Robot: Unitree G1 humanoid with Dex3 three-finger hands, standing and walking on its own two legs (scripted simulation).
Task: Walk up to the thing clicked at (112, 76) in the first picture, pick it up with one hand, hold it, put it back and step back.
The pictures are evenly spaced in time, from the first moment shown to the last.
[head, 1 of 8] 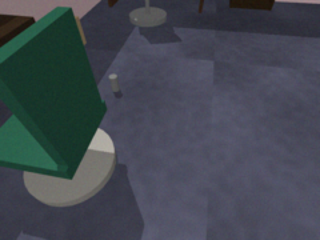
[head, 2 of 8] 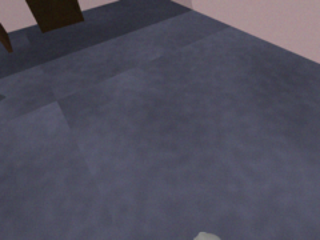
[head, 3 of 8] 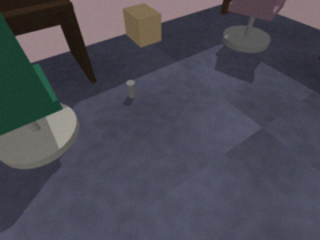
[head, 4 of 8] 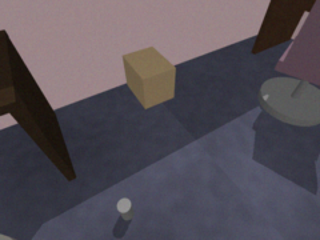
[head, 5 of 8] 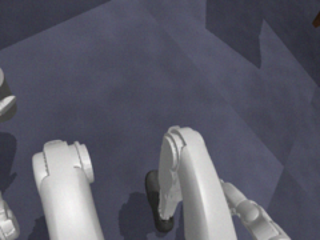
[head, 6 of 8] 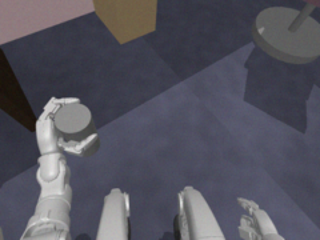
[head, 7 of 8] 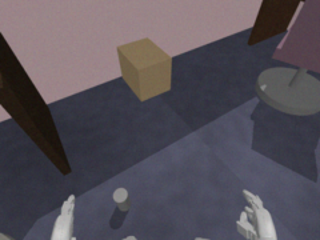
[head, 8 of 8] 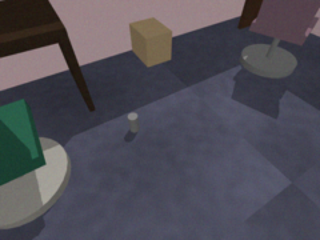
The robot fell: no
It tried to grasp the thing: yes
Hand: left
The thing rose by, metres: 0.69
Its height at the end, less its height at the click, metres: +0.00
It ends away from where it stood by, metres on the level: 0.01
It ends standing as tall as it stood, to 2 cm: yes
